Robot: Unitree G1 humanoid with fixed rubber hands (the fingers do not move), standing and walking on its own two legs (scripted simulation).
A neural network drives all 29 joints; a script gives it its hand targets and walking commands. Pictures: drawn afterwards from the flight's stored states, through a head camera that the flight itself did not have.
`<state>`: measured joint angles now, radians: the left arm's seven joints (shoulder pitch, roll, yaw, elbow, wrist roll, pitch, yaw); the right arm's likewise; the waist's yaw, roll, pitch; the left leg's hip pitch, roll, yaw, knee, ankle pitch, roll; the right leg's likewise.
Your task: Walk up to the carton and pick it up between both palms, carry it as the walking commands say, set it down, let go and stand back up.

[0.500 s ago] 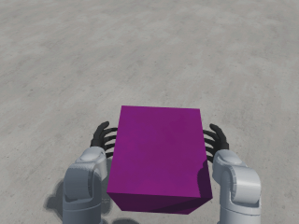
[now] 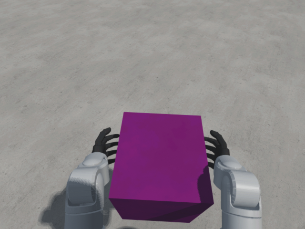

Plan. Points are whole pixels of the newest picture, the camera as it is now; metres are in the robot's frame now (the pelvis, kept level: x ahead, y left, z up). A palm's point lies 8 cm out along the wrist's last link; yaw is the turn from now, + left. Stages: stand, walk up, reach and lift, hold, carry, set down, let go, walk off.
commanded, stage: carry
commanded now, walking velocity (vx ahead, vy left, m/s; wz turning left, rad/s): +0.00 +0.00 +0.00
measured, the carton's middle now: (158, 171) +0.30 +0.00 -0.01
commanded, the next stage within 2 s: hold in 1.72 s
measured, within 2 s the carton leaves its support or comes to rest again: neither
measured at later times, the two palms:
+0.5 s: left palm (105, 154) +0.31 +0.14 +0.06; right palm (215, 154) +0.32 -0.15 +0.05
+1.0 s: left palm (103, 175) +0.25 +0.13 +0.06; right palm (224, 177) +0.26 -0.16 +0.05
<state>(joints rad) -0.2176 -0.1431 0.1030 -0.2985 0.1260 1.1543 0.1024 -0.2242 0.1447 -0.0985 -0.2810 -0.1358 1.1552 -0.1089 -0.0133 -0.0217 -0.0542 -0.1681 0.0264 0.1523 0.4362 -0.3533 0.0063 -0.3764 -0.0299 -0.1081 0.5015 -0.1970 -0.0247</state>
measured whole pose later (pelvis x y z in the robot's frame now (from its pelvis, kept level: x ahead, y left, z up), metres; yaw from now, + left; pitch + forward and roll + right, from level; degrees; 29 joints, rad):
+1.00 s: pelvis -0.02 -0.02 +0.00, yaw +1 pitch +3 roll +0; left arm -0.17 -0.14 0.10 -0.02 0.13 0.89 0.10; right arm -0.16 0.13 -0.10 -0.02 -0.15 0.90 -0.11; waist -0.01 0.00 -0.12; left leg -0.21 0.05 0.12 0.53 -0.37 -0.01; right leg -0.39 -0.02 -0.15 0.53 -0.20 -0.06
